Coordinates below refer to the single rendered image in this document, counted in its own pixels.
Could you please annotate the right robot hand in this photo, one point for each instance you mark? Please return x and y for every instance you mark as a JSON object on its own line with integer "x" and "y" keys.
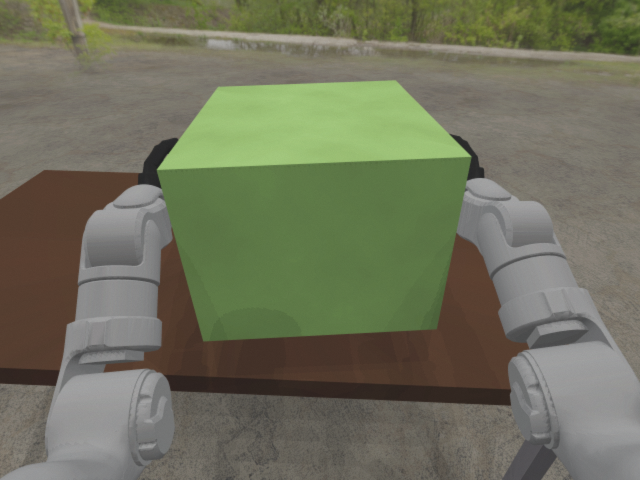
{"x": 474, "y": 171}

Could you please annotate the left robot hand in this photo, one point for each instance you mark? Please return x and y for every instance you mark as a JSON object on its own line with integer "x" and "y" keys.
{"x": 153, "y": 161}

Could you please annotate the right robot upper arm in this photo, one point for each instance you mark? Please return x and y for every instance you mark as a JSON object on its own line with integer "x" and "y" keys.
{"x": 580, "y": 401}

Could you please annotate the left robot forearm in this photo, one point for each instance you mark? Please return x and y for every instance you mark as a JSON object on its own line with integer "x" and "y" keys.
{"x": 119, "y": 274}

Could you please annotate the right robot forearm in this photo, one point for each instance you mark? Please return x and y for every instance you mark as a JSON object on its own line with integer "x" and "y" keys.
{"x": 541, "y": 303}

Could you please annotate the left robot upper arm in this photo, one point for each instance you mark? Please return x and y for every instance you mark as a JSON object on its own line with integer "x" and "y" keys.
{"x": 106, "y": 426}

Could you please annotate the table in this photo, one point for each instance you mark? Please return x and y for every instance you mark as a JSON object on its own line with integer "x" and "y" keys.
{"x": 465, "y": 360}

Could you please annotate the carton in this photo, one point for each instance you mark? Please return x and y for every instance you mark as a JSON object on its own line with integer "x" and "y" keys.
{"x": 314, "y": 209}

